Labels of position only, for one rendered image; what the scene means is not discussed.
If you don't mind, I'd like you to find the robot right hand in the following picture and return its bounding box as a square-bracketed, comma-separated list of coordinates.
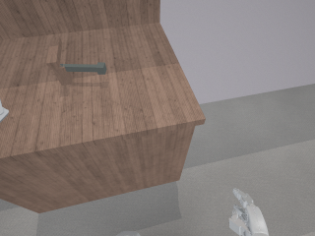
[228, 188, 269, 236]

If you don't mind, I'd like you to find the tap lever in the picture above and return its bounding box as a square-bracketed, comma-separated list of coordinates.
[60, 62, 107, 75]

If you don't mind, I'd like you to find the counter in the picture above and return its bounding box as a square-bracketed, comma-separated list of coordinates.
[0, 0, 206, 213]

